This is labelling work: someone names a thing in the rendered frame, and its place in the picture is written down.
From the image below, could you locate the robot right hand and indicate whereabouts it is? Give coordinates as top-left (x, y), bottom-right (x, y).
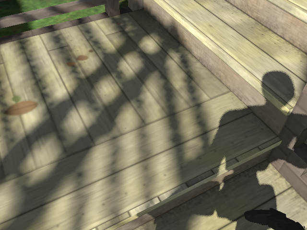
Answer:
top-left (244, 208), bottom-right (305, 230)

